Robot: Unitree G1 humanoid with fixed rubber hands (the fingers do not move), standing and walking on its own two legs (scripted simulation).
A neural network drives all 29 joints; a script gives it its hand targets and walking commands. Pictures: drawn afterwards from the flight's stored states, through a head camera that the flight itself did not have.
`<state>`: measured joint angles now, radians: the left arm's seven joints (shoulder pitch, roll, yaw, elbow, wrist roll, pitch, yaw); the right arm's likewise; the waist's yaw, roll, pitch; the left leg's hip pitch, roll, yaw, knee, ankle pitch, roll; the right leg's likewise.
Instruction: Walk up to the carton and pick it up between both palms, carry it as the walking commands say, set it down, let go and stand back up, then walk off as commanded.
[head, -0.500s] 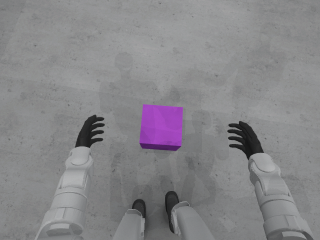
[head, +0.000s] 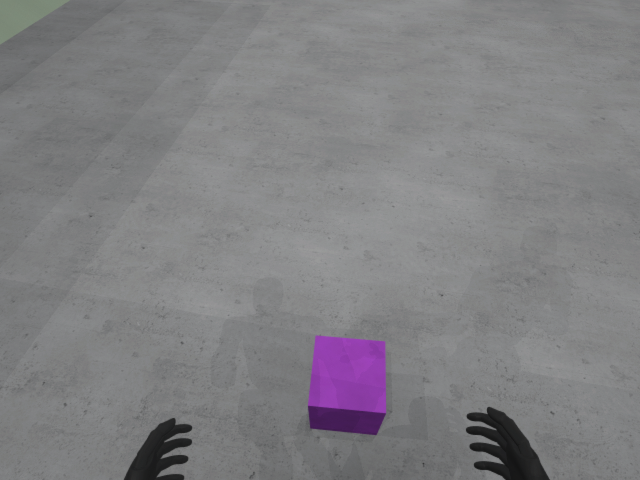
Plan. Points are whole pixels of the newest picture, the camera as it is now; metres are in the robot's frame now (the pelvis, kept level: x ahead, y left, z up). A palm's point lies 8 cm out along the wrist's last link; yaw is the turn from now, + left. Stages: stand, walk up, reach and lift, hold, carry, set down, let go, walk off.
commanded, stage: let go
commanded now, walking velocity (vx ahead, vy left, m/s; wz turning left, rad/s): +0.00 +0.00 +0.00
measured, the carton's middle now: (346, 386) +0.47 -0.06 -0.66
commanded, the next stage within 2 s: stand in 0.38 s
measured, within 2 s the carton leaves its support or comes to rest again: neither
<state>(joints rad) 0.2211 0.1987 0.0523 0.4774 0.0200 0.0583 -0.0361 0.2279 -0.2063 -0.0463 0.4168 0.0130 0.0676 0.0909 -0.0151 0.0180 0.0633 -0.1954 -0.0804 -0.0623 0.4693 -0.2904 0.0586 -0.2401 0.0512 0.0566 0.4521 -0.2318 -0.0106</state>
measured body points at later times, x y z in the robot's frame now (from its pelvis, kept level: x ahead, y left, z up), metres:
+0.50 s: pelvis +0.02 -0.01 +0.00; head +0.01 -0.01 +0.45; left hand +0.17 +0.21 -0.11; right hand +0.16 -0.28 -0.08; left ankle -0.03 +0.08 -0.74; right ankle +0.00 -0.11 -0.74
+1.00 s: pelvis +0.05 -0.03 -0.01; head +0.00 -0.02 +0.44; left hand +0.10 +0.21 -0.15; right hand +0.06 -0.28 -0.15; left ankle -0.03 +0.08 -0.74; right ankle +0.00 -0.11 -0.74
